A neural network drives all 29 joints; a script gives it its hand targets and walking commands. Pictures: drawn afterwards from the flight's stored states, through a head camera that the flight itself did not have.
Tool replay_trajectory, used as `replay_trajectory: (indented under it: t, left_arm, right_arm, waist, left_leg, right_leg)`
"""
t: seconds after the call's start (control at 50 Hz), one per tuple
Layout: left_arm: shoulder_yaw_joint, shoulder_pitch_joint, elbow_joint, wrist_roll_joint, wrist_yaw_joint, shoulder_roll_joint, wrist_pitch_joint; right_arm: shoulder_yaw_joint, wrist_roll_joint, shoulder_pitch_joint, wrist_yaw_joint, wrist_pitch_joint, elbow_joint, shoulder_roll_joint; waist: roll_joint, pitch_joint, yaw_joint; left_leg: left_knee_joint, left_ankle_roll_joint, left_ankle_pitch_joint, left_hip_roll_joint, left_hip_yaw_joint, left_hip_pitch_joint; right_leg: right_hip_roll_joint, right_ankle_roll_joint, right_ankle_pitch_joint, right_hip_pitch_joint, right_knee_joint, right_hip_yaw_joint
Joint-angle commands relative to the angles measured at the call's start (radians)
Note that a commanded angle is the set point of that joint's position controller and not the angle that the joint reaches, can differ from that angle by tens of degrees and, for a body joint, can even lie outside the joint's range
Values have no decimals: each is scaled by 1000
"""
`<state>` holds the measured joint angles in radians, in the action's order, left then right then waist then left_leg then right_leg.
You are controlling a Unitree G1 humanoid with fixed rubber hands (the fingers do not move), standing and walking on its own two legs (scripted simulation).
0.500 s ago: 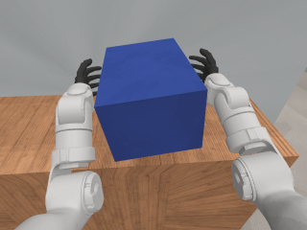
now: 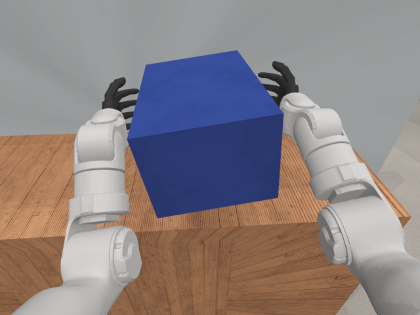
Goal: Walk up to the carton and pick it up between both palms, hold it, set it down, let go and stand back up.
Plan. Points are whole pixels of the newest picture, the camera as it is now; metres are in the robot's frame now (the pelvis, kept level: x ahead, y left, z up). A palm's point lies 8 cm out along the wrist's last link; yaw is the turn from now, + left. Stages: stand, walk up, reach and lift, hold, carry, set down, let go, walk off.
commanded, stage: hold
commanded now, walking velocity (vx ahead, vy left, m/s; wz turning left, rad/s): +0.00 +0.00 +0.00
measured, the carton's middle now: (203, 122) +0.43 +0.00 +0.21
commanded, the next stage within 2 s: none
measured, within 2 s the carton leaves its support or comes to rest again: neither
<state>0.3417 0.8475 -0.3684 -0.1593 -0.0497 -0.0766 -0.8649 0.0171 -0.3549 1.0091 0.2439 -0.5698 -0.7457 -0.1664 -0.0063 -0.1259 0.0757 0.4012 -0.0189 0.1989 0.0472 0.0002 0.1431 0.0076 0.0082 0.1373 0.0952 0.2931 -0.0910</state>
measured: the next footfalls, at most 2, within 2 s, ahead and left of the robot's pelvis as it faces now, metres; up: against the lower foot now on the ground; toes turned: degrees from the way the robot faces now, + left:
none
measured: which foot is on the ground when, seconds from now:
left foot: down 0.00-1.00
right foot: down 0.00-1.00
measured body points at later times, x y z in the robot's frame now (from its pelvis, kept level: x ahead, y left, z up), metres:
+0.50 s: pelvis +0.00 +0.00 +0.00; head -0.07 +0.01 +0.44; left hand +0.39 +0.17 +0.25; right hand +0.39 -0.15 +0.27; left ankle +0.01 +0.13 -0.75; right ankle +0.02 -0.12 -0.75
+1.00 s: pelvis +0.00 +0.00 +0.00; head -0.07 +0.01 +0.44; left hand +0.39 +0.17 +0.25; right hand +0.40 -0.15 +0.26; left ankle +0.01 +0.13 -0.75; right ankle +0.02 -0.12 -0.75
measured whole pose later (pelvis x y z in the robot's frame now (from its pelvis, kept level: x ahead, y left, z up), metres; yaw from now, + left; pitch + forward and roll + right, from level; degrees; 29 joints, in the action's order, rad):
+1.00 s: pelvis +0.00 +0.00 +0.00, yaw +0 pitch -4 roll -2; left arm 0.34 0.84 -0.35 -0.17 -0.04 -0.08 -0.86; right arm 0.02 -0.37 0.99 0.26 -0.57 -0.72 -0.16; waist -0.01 -0.12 0.08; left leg 0.40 -0.02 0.20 0.05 0.01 0.14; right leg 0.01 0.01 0.14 0.08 0.29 -0.10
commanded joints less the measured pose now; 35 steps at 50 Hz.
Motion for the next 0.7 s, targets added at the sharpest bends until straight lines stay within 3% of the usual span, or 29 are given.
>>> replay_trajectory:
  t: [0.0,0.34,0.68]
  left_arm:
    - [-449,953,205,174,151,606,129]
    - [-466,920,246,172,157,616,116]
    - [-461,943,222,168,153,626,123]
  right_arm:
    - [242,-172,851,-112,16,349,773]
    - [264,-193,832,-102,7,394,761]
    - [244,-172,846,-116,18,354,765]
  waist:
    - [-43,-433,11]
    - [-52,-439,16]
    - [-52,-431,9]
  left_leg:
    - [-36,-22,-211,-96,23,-55]
    - [-23,-35,-279,-95,32,-85]
    - [-38,-30,-221,-93,29,-71]
  right_leg:
    - [-86,51,-199,-182,9,75]
    - [-95,47,-242,-190,11,68]
    - [-91,42,-175,-172,5,68]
